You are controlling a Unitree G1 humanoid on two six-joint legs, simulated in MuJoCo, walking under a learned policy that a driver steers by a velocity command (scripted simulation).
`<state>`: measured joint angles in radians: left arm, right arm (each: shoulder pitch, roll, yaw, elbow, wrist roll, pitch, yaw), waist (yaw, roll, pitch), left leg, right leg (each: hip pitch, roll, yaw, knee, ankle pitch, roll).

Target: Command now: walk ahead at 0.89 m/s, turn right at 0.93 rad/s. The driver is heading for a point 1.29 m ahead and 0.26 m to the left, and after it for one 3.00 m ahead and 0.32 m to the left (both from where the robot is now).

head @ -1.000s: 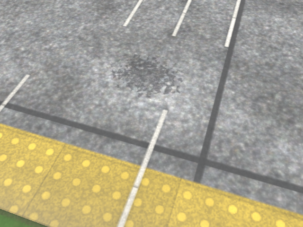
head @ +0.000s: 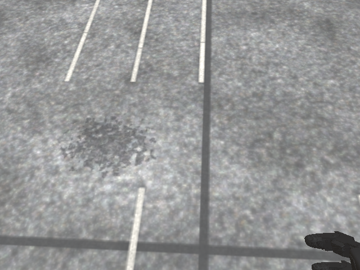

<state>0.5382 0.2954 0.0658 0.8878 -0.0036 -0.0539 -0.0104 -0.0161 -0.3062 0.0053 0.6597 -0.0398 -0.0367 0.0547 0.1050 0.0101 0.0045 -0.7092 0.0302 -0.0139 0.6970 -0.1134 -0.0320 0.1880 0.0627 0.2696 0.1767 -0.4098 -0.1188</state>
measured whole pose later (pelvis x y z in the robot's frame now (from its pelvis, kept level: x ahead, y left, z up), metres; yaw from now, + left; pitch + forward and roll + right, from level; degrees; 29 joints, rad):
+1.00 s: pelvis +0.89 -0.04 -0.02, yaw +22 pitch -1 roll +0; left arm 0.26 0.23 0.00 0.78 0.05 -0.09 0.00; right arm 0.24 -0.33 -0.06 0.78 -0.02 0.01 0.02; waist 0.00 0.02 0.06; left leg -0.43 -0.20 0.10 0.72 -0.29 0.22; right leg -0.26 -0.04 0.02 1.45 -0.36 0.02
